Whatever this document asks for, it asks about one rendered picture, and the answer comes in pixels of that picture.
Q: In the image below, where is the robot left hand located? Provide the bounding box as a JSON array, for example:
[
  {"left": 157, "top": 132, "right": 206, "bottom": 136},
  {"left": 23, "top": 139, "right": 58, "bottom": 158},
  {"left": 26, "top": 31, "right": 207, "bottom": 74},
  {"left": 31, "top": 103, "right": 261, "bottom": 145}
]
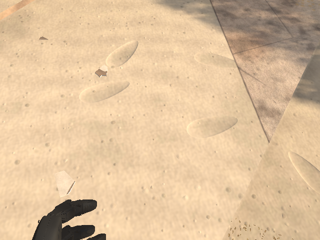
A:
[{"left": 32, "top": 199, "right": 106, "bottom": 240}]

